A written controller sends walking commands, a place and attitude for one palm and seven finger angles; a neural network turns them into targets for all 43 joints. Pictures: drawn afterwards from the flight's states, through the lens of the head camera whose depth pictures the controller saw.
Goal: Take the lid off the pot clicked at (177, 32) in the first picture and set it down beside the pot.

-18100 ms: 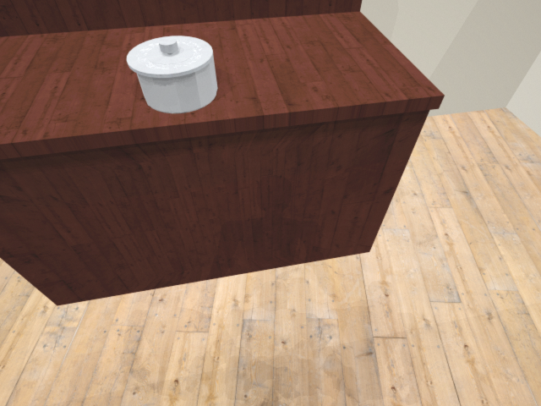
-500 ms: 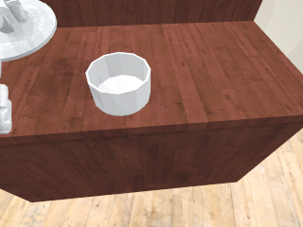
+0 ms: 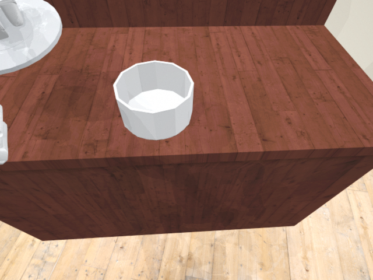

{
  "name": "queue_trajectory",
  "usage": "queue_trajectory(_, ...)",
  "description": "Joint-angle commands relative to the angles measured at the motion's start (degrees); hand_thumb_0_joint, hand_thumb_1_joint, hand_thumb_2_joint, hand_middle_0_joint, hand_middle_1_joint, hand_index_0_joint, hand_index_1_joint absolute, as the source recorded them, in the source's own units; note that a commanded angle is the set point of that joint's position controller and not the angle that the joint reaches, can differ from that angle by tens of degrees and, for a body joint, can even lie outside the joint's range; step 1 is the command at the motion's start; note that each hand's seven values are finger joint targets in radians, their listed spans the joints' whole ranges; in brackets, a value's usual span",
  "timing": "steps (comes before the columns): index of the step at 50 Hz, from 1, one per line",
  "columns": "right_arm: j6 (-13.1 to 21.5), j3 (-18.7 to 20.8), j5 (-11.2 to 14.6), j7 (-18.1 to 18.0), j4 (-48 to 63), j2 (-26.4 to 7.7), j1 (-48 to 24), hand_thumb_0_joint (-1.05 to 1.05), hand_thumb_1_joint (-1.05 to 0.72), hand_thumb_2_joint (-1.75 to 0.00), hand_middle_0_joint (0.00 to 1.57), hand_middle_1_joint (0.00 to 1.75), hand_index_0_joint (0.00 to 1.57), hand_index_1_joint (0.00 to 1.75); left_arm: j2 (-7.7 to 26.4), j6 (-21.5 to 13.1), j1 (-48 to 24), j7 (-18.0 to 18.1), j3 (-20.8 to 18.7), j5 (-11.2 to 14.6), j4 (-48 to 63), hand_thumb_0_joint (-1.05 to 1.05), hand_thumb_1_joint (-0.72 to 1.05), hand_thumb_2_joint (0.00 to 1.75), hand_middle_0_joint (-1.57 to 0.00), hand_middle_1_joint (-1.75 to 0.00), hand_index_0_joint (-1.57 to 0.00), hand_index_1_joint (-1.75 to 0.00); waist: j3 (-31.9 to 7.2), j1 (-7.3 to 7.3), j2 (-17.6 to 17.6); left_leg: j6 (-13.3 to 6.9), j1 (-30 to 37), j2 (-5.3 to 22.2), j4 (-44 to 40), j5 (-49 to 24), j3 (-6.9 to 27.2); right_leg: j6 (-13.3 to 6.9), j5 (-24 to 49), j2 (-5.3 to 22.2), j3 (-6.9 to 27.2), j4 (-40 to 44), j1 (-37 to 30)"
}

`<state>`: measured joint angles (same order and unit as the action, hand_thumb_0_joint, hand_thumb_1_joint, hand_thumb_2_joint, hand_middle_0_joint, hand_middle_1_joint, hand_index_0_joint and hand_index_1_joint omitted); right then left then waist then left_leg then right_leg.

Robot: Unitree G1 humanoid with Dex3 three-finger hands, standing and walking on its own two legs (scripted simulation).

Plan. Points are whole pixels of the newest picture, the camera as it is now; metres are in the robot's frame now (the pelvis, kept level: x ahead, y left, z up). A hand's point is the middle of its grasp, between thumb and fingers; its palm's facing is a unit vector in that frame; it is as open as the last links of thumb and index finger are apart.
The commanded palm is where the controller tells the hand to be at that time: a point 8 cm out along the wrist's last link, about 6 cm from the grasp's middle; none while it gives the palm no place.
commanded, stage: lower the lid onto the table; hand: left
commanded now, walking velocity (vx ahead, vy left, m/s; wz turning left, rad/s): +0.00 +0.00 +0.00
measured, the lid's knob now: out of the picture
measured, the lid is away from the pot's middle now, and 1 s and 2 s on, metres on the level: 0.25 0.24 0.23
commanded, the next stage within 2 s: none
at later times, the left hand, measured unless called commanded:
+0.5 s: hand (12, 34) +0.49 +0.29 +0.26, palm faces -0.25 -0.21 -0.95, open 5.7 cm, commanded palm +0.49 +0.28 +0.32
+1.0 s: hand (26, 54) +0.49 +0.28 +0.23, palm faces -0.32 -0.20 -0.92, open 5.7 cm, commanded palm +0.50 +0.28 +0.29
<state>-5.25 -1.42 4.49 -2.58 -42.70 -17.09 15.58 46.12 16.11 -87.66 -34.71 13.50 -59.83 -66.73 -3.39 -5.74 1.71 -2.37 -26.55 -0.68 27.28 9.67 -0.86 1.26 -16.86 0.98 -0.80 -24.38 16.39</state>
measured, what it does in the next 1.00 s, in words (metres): stands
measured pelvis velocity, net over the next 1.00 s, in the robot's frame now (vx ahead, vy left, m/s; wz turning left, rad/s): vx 0.00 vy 0.00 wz -0.02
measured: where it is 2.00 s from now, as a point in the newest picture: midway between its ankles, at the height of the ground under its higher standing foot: outside the picture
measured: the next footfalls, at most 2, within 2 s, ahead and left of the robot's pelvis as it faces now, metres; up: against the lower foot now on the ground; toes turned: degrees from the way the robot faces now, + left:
none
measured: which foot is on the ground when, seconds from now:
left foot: down 0.00-1.00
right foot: down 0.00-1.00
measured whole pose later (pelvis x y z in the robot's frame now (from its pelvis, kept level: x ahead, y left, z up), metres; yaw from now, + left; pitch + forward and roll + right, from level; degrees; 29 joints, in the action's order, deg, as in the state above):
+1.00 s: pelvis +0.00 +0.00 +0.00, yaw -1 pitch +10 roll -1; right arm -5.3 -1.0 4.3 -3.2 -41.8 -17.2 17.1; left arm 44.8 13.6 -81.2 -32.2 9.9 -58.9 -71.7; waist -4.0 -7.7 1.6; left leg -2.6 -29.1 -0.2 30.6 11.8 -1.8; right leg 1.5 -18.3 0.7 0.3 -27.1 19.1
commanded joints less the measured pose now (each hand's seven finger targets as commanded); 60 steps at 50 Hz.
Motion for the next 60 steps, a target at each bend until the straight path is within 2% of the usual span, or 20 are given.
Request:
queue_trajectory(1,1.8,3.2,-0.3,-0.4,4.3,-9.8,2.2,0.0,-0.9,-0.9,0.2,0.3,0.2,0.3,11.0,1.7,-32.7,3.3,-2.8,-1.9,9.3,0.0,0.83,0.75,-0.84,-1.1,-0.97,-1.12,-24.7,-1.41,3.2,-2.1,26.6,-1.4,1.0,-18.3,0.7,-3.0,15.2,-3.6,-1.8,2.7,5.5)
queue_trajectory(3,1.7,3.0,0.0,-0.4,4.0,-9.8,2.0,0.0,-0.9,-0.9,0.2,0.3,0.2,0.3,7.6,2.5,-31.1,3.3,-0.7,-1.3,6.1,0.0,0.83,0.75,-0.84,-1.1,-0.97,-1.12,-20.7,-1.73,2.5,-2.2,24.9,-1.3,0.5,-15.5,0.7,-3.1,13.9,-3.7,-2.3,3.1,7.2)
queue_trajectory(6,2.0,2.9,-0.2,-0.6,4.1,-10.0,1.7,0.0,-0.9,-0.9,0.2,0.3,0.2,0.3,10.3,2.2,-33.1,3.7,-1.9,-1.7,8.2,0.0,0.83,0.75,-0.84,-1.1,-0.97,-1.12,-23.2,-1.68,1.8,-2.4,25.0,-1.2,0.5,-15.0,0.6,-3.0,14.6,-3.5,-1.8,2.8,5.6)
queue_trajectory(10,3.1,3.4,-0.4,-0.9,4.1,-9.9,2.8,0.0,-0.9,-0.9,0.2,0.3,0.2,0.3,8.3,1.8,-33.8,3.8,-1.2,-0.6,9.7,0.0,0.83,0.75,-0.84,-1.1,-0.97,-1.12,-25.0,-1.65,4.7,-2.3,28.3,-1.1,2.0,-21.3,0.9,-3.3,16.6,-3.5,-2.0,2.4,7.1)
queue_trajectory(13,2.2,3.4,-0.5,-0.9,4.7,-9.9,3.0,0.0,-0.9,-0.9,0.2,0.3,0.2,0.3,13.2,1.5,-31.7,4.3,-4.9,-2.2,8.6,0.0,0.83,0.75,-0.84,-1.1,-0.97,-1.12,-25.4,-1.31,3.0,-2.4,25.5,-1.4,2.0,-19.4,0.3,-3.0,17.4,-3.7,-1.5,1.7,4.9)
queue_trajectory(20,1.6,3.8,-0.4,-0.6,5.9,-10.0,3.7,0.0,-0.9,-0.9,0.2,0.3,0.2,0.3,12.3,0.4,-28.0,4.3,-4.8,-1.0,9.9,0.0,0.83,0.75,-0.84,-1.1,-0.97,-1.12,-25.4,-1.17,4.5,-2.2,26.5,-1.1,3.4,-25.3,0.3,-3.3,19.7,-3.6,-1.7,0.9,5.6)
queue_trajectory(23,0.8,3.7,-0.1,-0.6,5.7,-9.9,3.6,0.0,-0.9,-0.9,0.2,0.3,0.2,0.3,11.7,0.6,-26.6,4.5,-4.3,-1.3,7.3,0.0,0.83,0.75,-0.84,-1.1,-0.97,-1.12,-22.5,-1.73,3.1,-2.4,24.2,-1.3,3.0,-19.9,0.0,-2.8,17.5,-3.9,-1.7,1.3,6.5)
queue_trajectory(26,1.1,4.0,-0.5,-0.6,5.6,-9.9,3.9,0.0,-0.9,-0.9,0.2,0.3,0.2,0.3,12.5,0.0,-30.8,4.8,-4.8,-1.0,12.8,0.0,0.83,0.75,-0.84,-1.1,-0.97,-1.12,-27.3,-1.6,5.8,-2.6,28.1,-1.1,3.6,-23.0,0.6,-2.9,18.0,-4.1,-1.4,1.0,6.3)
queue_trajectory(29,1.1,4.0,-0.2,-1.0,5.3,-10.0,4.1,0.0,-0.9,-0.9,0.2,0.3,0.2,0.3,13.0,-0.1,-27.9,4.8,-5.3,-1.0,9.3,0.0,0.83,0.75,-0.84,-1.1,-0.97,-1.12,-24.7,-1.89,3.9,-2.6,25.7,-1.2,3.2,-19.5,0.2,-2.8,17.4,-4.0,-1.5,1.2,6.2)
queue_trajectory(32,1.4,4.1,-0.1,-1.0,4.9,-9.7,3.9,0.0,-0.9,-0.9,0.2,0.3,0.2,0.3,8.7,-0.4,-29.3,4.7,-2.2,-0.2,10.3,0.0,0.83,0.75,-0.84,-1.1,-0.97,-1.12,-24.4,-2.31,6.5,-2.6,28.0,-0.9,3.5,-20.1,0.7,-3.0,15.9,-4.2,-1.8,1.5,8.8)
queue_trajectory(36,1.3,3.9,-0.4,-1.2,4.8,-10.2,4.1,0.0,-0.9,-0.9,0.2,0.3,0.2,0.3,13.2,-1.4,-28.2,5.1,-5.4,-0.7,10.4,0.0,0.83,0.75,-0.84,-1.1,-0.97,-1.12,-26.3,-1.9,4.9,-2.4,25.9,-1.0,3.3,-18.9,0.2,-2.9,17.0,-4.0,-1.4,0.8,6.4)
queue_trajectory(38,1.2,3.8,-0.1,-1.3,4.6,-10.0,4.3,0.0,-0.9,-0.9,0.2,0.3,0.2,0.3,11.0,-1.3,-25.4,5.0,-4.0,-0.5,5.7,0.0,0.83,0.75,-0.84,-1.1,-0.97,-1.12,-21.9,-2.31,3.3,-2.6,23.7,-1.3,3.1,-15.4,0.0,-2.9,15.5,-4.1,-1.8,1.1,7.8)
queue_trajectory(41,1.4,4.0,-0.2,-1.3,4.9,-10.1,4.0,0.0,-0.9,-0.9,0.2,0.3,0.2,0.3,12.0,-2.2,-31.2,5.4,-4.2,0.0,13.3,0.0,0.83,0.75,-0.84,-1.1,-0.97,-1.12,-28.4,-2.06,7.6,-2.5,28.6,-0.7,4.0,-21.6,0.7,-2.9,17.4,-4.1,-1.4,0.5,7.7)
queue_trajectory(43,1.5,4.0,-0.2,-1.6,4.4,-10.0,5.0,0.0,-0.9,-0.9,0.2,0.3,0.2,0.3,11.3,-2.1,-26.7,5.4,-4.6,-0.3,7.8,0.0,0.83,0.75,-0.84,-1.1,-0.97,-1.12,-24.6,-2.36,5.4,-2.6,26.9,-0.8,4.2,-19.9,0.6,-2.9,16.5,-4.4,-1.7,0.7,9.1)
queue_trajectory(46,1.2,4.1,-0.2,-1.5,4.7,-10.3,4.6,0.0,-0.9,-0.9,0.2,0.3,0.2,0.3,12.7,-2.8,-26.9,5.6,-5.5,-0.2,9.2,0.0,0.83,0.75,-0.84,-1.1,-0.97,-1.12,-26.4,-2.2,4.5,-2.5,26.0,-0.9,4.1,-19.6,0.3,-2.8,17.2,-4.2,-1.5,0.1,7.7)
queue_trajectory(48,1.0,4.1,-0.1,-1.5,4.7,-10.2,5.1,0.0,-0.9,-0.9,0.2,0.3,0.2,0.3,11.7,-2.9,-25.5,5.7,-4.9,-0.1,7.2,0.0,0.83,0.75,-0.84,-1.1,-0.97,-1.12,-24.2,-2.24,5.0,-2.5,25.1,-1.0,4.2,-18.5,0.3,-3.0,16.7,-4.3,-1.6,0.2,8.7)
queue_trajectory(53,0.8,4.3,-0.2,-1.5,4.8,-10.2,5.5,0.0,-0.9,-0.9,0.2,0.3,0.2,0.3,11.4,-3.3,-24.5,5.8,-5.1,0.2,7.6,0.0,0.83,0.75,-0.84,-1.1,-0.97,-1.12,-24.9,-2.41,4.2,-2.6,25.4,-1.0,4.8,-19.4,0.4,-2.8,17.2,-4.5,-1.7,-0.1,9.0)
queue_trajectory(56,0.8,4.6,-0.3,-1.3,5.3,-10.2,5.1,0.0,-0.9,-0.9,0.2,0.3,0.2,0.3,12.8,-4.0,-28.6,6.2,-6.3,0.5,14.3,0.0,0.83,0.75,-0.84,-1.1,-0.97,-1.12,-29.8,-2.05,8.5,-2.3,29.7,-0.4,5.4,-23.3,1.0,-2.9,17.2,-4.5,-1.4,-0.7,9.3)
queue_trajectory(58,0.7,4.7,-0.2,-1.3,4.9,-9.8,5.8,0.0,-0.9,-0.9,0.2,0.3,0.2,0.3,8.4,-3.7,-24.6,6.0,-3.9,0.8,10.2,0.0,0.83,0.75,-0.84,-1.1,-0.97,-1.12,-26.1,-2.42,7.1,-2.2,28.9,-0.4,5.6,-23.6,1.6,-3.1,16.2,-4.8,-2.1,-0.6,11.6)
queue_trajectory(60,0.8,4.5,-0.2,-1.3,5.0,-10.3,5.9,0.0,-0.9,-0.9,0.2,0.3,0.2,0.3,9.7,-4.0,-20.4,5.8,-5.2,1.5,7.0,0.0,0.83,0.75,-0.84,-1.1,-0.97,-1.12,-24.1,-1.98,3.9,-2.2,26.2,-0.9,5.4,-22.2,1.0,-3.4,16.6,-4.5,-2.3,-0.7,10.8)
